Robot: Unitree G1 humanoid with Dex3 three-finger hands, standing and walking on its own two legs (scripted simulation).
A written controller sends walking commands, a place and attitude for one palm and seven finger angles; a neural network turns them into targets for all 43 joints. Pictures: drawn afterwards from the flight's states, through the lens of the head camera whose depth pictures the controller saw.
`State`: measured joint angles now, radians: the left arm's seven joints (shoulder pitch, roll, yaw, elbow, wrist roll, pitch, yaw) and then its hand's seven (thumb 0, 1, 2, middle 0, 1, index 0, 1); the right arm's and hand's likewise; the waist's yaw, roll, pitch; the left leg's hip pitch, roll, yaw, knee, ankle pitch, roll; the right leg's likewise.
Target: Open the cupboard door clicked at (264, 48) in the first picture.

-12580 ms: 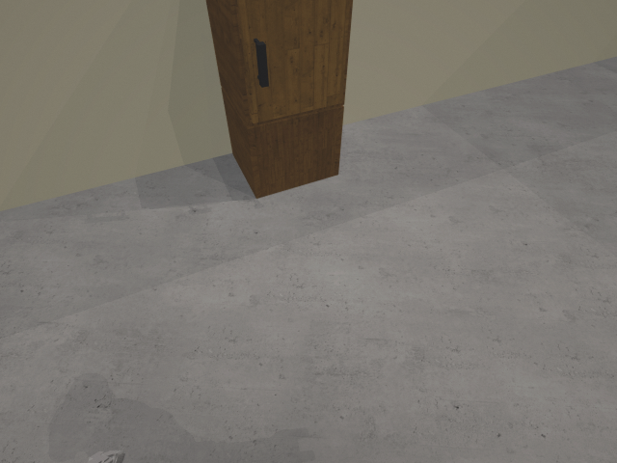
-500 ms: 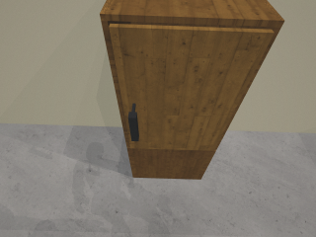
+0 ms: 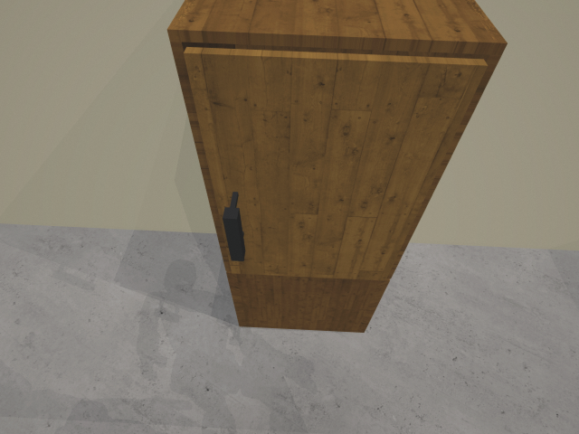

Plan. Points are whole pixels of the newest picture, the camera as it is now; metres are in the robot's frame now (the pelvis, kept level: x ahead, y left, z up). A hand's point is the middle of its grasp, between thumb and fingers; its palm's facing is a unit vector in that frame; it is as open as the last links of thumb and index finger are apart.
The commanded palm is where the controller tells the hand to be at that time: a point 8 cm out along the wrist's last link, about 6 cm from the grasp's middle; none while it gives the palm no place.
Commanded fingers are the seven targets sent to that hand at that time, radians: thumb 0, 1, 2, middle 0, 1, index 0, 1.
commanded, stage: raise the hand with hooked fingers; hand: left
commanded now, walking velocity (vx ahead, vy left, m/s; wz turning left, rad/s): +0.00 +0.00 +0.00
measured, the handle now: (236, 226) +0.50 +0.14 -0.10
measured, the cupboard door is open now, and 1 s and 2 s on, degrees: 0 0 0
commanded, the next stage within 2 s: none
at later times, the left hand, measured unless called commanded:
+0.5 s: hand out of the picture +0.13 +0.21 -0.09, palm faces +0.08 -1.00 -0.03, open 9.3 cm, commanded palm +0.12 +0.27 -0.08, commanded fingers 0.00 0.25 0.62 -0.25 -0.72 -0.25 -0.72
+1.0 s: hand (128, 393) +0.18 +0.25 -0.09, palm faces +0.03 -1.00 -0.03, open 12.3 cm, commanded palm +0.16 +0.30 -0.08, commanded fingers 0.00 -0.34 0.37 -0.29 -1.10 -0.29 -1.10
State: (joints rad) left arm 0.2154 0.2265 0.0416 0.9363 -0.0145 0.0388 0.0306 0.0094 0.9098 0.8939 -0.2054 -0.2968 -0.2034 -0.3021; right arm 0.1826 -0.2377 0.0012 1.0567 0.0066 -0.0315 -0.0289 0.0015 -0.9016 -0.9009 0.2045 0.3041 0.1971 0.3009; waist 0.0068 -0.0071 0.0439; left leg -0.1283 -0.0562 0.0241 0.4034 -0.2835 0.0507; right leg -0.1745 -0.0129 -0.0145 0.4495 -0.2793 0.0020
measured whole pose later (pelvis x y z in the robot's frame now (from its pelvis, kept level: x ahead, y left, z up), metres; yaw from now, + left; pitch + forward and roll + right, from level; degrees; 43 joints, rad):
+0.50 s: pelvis -0.08 -0.05 -0.12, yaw +1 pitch +16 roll -1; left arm 0.22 0.28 0.38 0.32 -0.41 -0.52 -0.54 0.02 0.47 0.71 -0.24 -0.57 -0.23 -0.58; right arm 0.16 -0.27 -0.02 0.56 0.04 -0.27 -0.09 0.01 -0.90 -0.90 0.20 0.30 0.20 0.30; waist 0.04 -0.01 -0.12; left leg -1.03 0.00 -0.05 1.31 -0.57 -0.02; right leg -1.03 0.03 -0.14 1.27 -0.53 -0.10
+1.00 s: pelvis -0.07 +0.00 -0.11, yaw +0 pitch +19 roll -3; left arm 0.17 0.32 0.36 0.29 -0.36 -0.44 -0.44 0.00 -0.11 0.46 -0.28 -0.95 -0.27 -0.95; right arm 0.25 -0.28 -0.01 0.57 0.03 -0.25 -0.07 0.01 -0.90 -0.90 0.21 0.30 0.20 0.30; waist -0.02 0.01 -0.16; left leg -1.05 -0.02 0.00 1.27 -0.56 0.06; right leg -1.05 0.01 -0.08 1.20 -0.49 -0.02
